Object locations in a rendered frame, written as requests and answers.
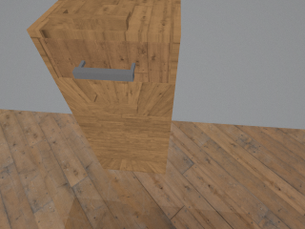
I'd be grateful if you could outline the handle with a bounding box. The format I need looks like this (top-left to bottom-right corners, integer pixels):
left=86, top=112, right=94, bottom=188
left=49, top=13, right=129, bottom=31
left=72, top=60, right=135, bottom=82
left=87, top=101, right=138, bottom=115

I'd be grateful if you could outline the drawer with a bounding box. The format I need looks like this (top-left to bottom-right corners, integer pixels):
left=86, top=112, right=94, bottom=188
left=39, top=37, right=172, bottom=83

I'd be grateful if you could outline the cabinet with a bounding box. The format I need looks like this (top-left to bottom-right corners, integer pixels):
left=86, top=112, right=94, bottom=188
left=27, top=0, right=181, bottom=175

